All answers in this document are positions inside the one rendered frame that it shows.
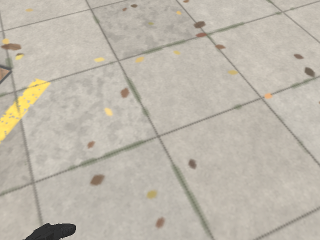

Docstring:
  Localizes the left robot hand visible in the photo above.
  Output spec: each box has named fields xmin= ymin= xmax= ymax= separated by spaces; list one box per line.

xmin=23 ymin=223 xmax=76 ymax=240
